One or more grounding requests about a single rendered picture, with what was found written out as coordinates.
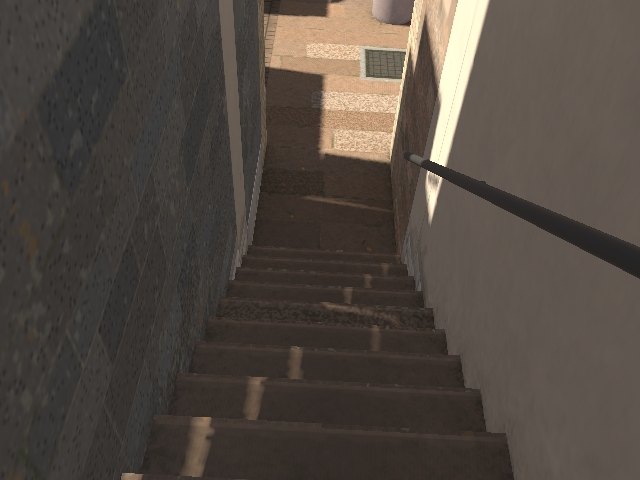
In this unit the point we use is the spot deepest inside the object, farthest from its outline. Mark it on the stairs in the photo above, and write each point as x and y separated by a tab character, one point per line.
263	452

